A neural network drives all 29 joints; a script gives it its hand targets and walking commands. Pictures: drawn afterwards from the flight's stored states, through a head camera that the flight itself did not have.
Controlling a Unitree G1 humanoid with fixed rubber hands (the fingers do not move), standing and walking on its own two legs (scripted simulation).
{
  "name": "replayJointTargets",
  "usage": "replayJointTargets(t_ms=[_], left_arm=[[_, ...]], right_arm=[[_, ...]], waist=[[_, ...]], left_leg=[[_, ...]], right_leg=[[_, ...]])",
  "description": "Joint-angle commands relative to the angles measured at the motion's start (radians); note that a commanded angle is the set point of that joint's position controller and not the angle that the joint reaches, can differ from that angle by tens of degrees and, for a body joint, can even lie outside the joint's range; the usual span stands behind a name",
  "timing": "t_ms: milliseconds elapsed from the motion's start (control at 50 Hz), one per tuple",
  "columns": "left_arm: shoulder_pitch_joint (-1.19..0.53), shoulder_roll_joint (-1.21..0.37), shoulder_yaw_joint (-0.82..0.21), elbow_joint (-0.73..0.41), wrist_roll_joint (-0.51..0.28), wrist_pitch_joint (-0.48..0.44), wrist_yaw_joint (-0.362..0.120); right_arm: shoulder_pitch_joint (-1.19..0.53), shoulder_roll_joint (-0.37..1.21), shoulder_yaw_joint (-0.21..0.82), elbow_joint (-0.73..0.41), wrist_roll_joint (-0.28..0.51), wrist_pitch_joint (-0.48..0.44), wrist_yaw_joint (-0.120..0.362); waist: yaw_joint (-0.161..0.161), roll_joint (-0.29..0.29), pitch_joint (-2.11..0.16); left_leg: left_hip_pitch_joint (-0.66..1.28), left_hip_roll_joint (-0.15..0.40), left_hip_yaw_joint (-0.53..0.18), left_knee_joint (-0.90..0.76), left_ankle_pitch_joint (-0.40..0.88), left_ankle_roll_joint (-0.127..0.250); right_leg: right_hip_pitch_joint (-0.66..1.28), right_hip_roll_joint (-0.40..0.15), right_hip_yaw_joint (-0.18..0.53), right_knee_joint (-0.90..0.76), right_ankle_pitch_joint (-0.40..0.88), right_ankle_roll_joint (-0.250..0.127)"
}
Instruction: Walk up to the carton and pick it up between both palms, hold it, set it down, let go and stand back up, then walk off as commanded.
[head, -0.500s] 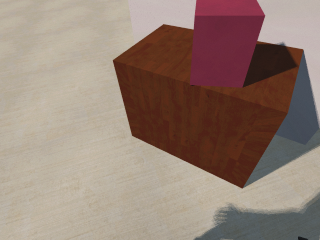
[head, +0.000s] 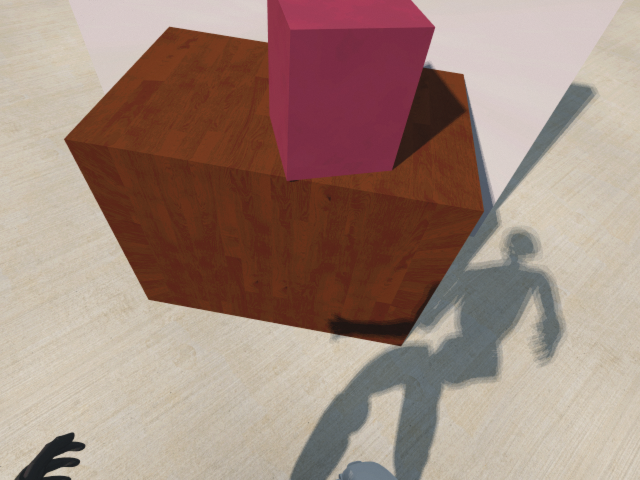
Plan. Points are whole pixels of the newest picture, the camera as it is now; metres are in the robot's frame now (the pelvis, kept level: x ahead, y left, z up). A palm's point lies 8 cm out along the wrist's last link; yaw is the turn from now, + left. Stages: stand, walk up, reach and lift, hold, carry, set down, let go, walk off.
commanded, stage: walk up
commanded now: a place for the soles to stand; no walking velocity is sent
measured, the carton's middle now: (335, 80) +0.82 -0.05 +0.06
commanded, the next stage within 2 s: none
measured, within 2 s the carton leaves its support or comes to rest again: neither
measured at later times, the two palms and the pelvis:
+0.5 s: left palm out of the picture +0.16 +0.27 -0.08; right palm out of the picture +0.02 -0.36 -0.10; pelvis -0.01 -0.02 -0.01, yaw -12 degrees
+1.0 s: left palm out of the picture +0.16 +0.25 -0.09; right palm out of the picture -0.02 -0.36 -0.09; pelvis -0.02 -0.02 +0.00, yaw -15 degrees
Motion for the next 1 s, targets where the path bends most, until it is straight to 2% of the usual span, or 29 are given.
replayJointTargets(t_ms=[0, 40, 60, 100, 160, 200, 220, 280, 300, 320, 340, 360, 400, 440, 460, 500, 560, 580, 600, 620, 640, 700, 720, 740, 780, 820, 880, 900, 980], left_arm=[[0.081, 0.142, 0.046, -0.011, 0.009, 0.027, -0.006], [0.031, 0.101, 0.038, -0.025, 0.012, 0.028, -0.012], [-0.011, 0.138, 0.039, -0.026, 0.018, 0.032, -0.016], [0.009, 0.134, 0.043, -0.025, 0.022, 0.029, -0.018], [-0.019, 0.124, 0.05, -0.044, 0.029, 0.024, -0.025], [0.001, 0.14, 0.054, -0.04, 0.034, 0.028, -0.03], [0.045, 0.139, 0.06, -0.028, 0.026, 0.026, -0.034], [0.121, 0.124, 0.058, 0.043, 0.018, -0.005, -0.025], [0.136, 0.17, 0.073, 0.027, 0.029, -0.015, -0.026], [0.082, 0.24, 0.078, 0.003, 0.032, -0.022, -0.019], [0.065, 0.251, 0.079, -0.016, 0.027, -0.016, -0.022], [0.015, 0.245, 0.082, -0.015, 0.029, -0.02, -0.021], [-0.028, 0.18, 0.066, -0.032, 0.023, -0.028, -0.002], [-0.019, 0.14, 0.045, -0.013, 0.022, -0.028, -0.004], [-0.045, 0.125, 0.038, -0.019, 0.023, -0.026, -0.003], [0.018, 0.151, 0.041, 0.006, 0.029, -0.013, -0.009], [-0.047, 0.126, 0.025, 0.024, 0.012, 0.001, -0.023], [-0.061, 0.085, 0.014, 0.001, 0.0, 0.006, -0.026], [-0.088, 0.053, 0.009, -0.001, -0.012, 0.004, -0.029], [-0.078, 0.109, 0.028, 0.043, 0.004, 0.005, -0.026], [-0.064, 0.143, 0.032, 0.056, 0.006, 0.007, -0.026], [-0.034, 0.081, 0.013, 0.12, -0.01, -0.023, -0.043], [-0.047, 0.092, 0.017, 0.121, 0.003, -0.02, -0.047], [-0.032, 0.088, 0.012, 0.136, 0.008, -0.02, -0.046], [-0.045, 0.127, 0.019, 0.144, 0.019, -0.03, -0.039], [-0.107, 0.147, 0.012, 0.162, 0.016, -0.045, -0.036], [-0.143, 0.141, -0.003, 0.172, 0.011, -0.053, -0.03], [-0.144, 0.119, -0.012, 0.18, 0.007, -0.05, -0.028], [-0.164, 0.105, -0.013, 0.202, 0.002, -0.051, -0.029]], right_arm=[[0.059, -0.205, -0.057, -0.035, 0.016, -0.023, -0.031], [0.04, -0.21, -0.058, -0.065, -0.009, -0.028, -0.031], [0.097, -0.228, -0.058, -0.069, 0.004, -0.027, -0.032], [0.07, -0.225, -0.067, -0.08, 0.001, -0.021, -0.033], [0.062, -0.258, -0.067, -0.088, -0.002, -0.027, -0.03], [0.026, -0.265, -0.064, -0.087, -0.004, -0.02, -0.033], [-0.016, -0.291, -0.073, -0.105, -0.011, -0.018, -0.035], [-0.046, -0.223, -0.053, -0.072, -0.003, 0.006, -0.03], [-0.033, -0.169, -0.034, -0.077, 0.008, 0.011, -0.027], [-0.051, -0.129, -0.024, -0.092, 0.01, 0.014, -0.023], [-0.068, -0.188, -0.041, -0.098, 0.011, 0.024, -0.038], [-0.084, -0.206, -0.05, -0.075, 0.022, 0.022, -0.035], [-0.006, -0.185, -0.052, -0.019, 0.033, 0.009, -0.035], [-0.002, -0.193, -0.047, 0.013, 0.015, 0.012, -0.037], [-0.016, -0.177, -0.041, 0.009, 0.016, 0.006, -0.034], [-0.062, -0.174, -0.042, -0.009, 0.005, -0.007, -0.035], [0.025, -0.143, -0.037, 0.041, -0.012, -0.03, -0.036], [0.019, -0.172, -0.043, 0.048, -0.023, -0.042, -0.046], [-0.04, -0.223, -0.056, 0.021, -0.027, -0.06, -0.05], [-0.098, -0.27, -0.046, 0.022, -0.025, -0.064, -0.042], [-0.165, -0.245, -0.052, 0.018, -0.019, -0.073, -0.034], [-0.178, -0.178, -0.02, 0.035, -0.002, -0.063, -0.026], [-0.124, -0.201, -0.027, 0.049, -0.008, -0.063, -0.022], [-0.131, -0.201, -0.02, 0.043, -0.015, -0.049, -0.02], [-0.12, -0.194, -0.018, 0.055, -0.011, -0.041, -0.015], [-0.115, -0.156, -0.011, 0.074, -0.002, -0.029, -0.01], [-0.108, -0.144, -0.001, 0.12, 0.008, -0.027, -0.008], [-0.139, -0.167, -0.017, 0.132, -0.001, -0.028, -0.011], [-0.183, -0.136, -0.003, 0.148, -0.008, -0.023, 0.0]], waist=[[0.029, 0.107, -0.1], [0.021, 0.215, -0.115], [-0.014, 0.232, -0.122], [0.0, 0.155, -0.126], [-0.004, 0.166, -0.085], [0.003, 0.181, -0.166], [0.025, 0.183, -0.191], [0.086, 0.169, -0.153], [0.095, -0.053, -0.178], [0.062, -0.21, -0.108], [0.072, -0.134, -0.118], [0.074, -0.121, -0.085], [0.031, -0.176, -0.149], [0.044, -0.147, -0.123], [0.053, -0.191, -0.131], [0.092, -0.161, -0.115], [0.03, -0.05, -0.148], [0.02, -0.024, -0.169], [0.035, 0.086, -0.14], [0.055, 0.167, -0.09], [0.067, 0.165, -0.062], [0.091, 0.115, -0.07], [0.055, 0.19, -0.072], [0.071, 0.175, -0.079], [0.072, 0.059, -0.103], [0.03, -0.003, -0.13], [0.037, -0.084, -0.163], [0.037, -0.054, -0.132], [0.05, -0.054, -0.12]], left_leg=[[0.212, 0.16, -0.152, -0.156, 0.581, 0.012], [0.224, 0.181, -0.171, -0.181, 0.485, 0.118], [0.272, 0.207, -0.163, -0.18, 0.49, 0.133], [0.251, 0.245, -0.143, -0.159, 0.414, 0.208], [0.182, 0.273, -0.119, -0.138, 0.592, 0.227], [0.178, 0.317, -0.134, -0.124, 0.405, 0.239], [0.165, 0.328, -0.147, -0.106, 0.431, 0.228], [0.001, 0.19, -0.022, 0.096, 0.263, 0.112], [-0.091, 0.12, 0.034, 0.24, 0.089, 0.07], [-0.256, -0.004, 0.05, 0.366, -0.336, 0.018], [-0.19, 0.007, -0.035, 0.46, -0.422, 0.017], [-0.142, 0.012, -0.049, 0.47, -0.386, 0.005], [-0.104, 0.008, -0.059, 0.382, -0.277, 0.014], [-0.094, -0.016, -0.027, 0.336, -0.204, 0.008], [-0.094, -0.01, -0.028, 0.257, -0.218, 0.01], [-0.042, -0.047, 0.019, 0.108, -0.3, 0.01], [0.189, -0.091, 0.021, -0.215, -0.049, 0.034], [0.219, 0.025, -0.127, -0.306, -0.002, 0.052], [0.243, 0.196, -0.383, -0.32, 0.013, 0.12], [0.041, 0.344, -0.458, -0.352, -0.08, 0.233], [-0.009, 0.351, -0.436, -0.327, -0.053, 0.262], [0.019, 0.093, -0.132, -0.225, 0.049, 0.104], [0.03, 0.084, -0.109, -0.197, 0.081, 0.1], [0.021, 0.099, -0.102, -0.176, 0.047, 0.097], [-0.075, 0.085, -0.124, -0.201, -0.142, 0.071], [0.07, -0.017, -0.036, -0.126, -0.175, 0.023], [0.165, 0.022, -0.059, -0.157, -0.003, 0.031], [0.188, 0.032, -0.073, -0.187, 0.042, 0.041], [0.151, 0.017, -0.066, -0.226, -0.04, 0.052]], right_leg=[[-0.093, -0.023, 0.007, 0.031, 0.116, 0.013], [-0.094, -0.044, -0.007, -0.06, 0.09, 0.024], [-0.104, -0.062, -0.013, -0.081, 0.074, 0.025], [-0.086, -0.072, -0.031, -0.139, 0.039, 0.035], [-0.042, -0.1, -0.079, -0.182, 0.046, 0.022], [0.039, -0.108, -0.119, -0.251, 0.029, 0.005], [0.08, -0.098, -0.121, -0.27, 0.05, -0.007], [0.304, -0.065, -0.123, -0.601, 0.247, -0.032], [0.362, -0.145, 0.033, -0.666, 0.31, -0.064], [0.307, -0.359, 0.389, -0.711, 0.477, -0.165], [0.22, -0.403, 0.36, -0.713, 0.521, -0.276], [0.114, -0.404, 0.366, -0.737, 0.479, -0.299], [0.19, -0.325, 0.239, -0.618, 0.609, -0.279], [0.2, -0.258, 0.163, -0.612, 0.605, -0.218], [0.218, -0.252, 0.156, -0.622, 0.526, -0.228], [0.2, -0.232, 0.162, -0.606, 0.464, -0.217], [0.111, -0.219, 0.148, -0.569, 0.294, -0.154], [0.087, -0.185, 0.082, -0.44, 0.37, -0.097], [-0.046, -0.048, 0.057, -0.331, 0.215, -0.044], [0.049, -0.068, -0.012, -0.233, -0.03, -0.02], [0.069, -0.1, 0.001, -0.231, -0.054, -0.019], [0.209, -0.088, -0.051, -0.514, 0.198, -0.052], [0.237, -0.084, -0.071, -0.572, 0.27, -0.041], [0.265, -0.072, -0.093, -0.608, 0.27, -0.039], [0.321, -0.135, 0.031, -0.632, 0.23, -0.063], [0.167, -0.26, 0.229, -0.738, 0.173, -0.107], [0.184, -0.212, 0.092, -0.716, 0.374, -0.068], [0.154, -0.222, 0.095, -0.7, 0.444, -0.065], [0.147, -0.193, 0.098, -0.737, 0.29, -0.057]])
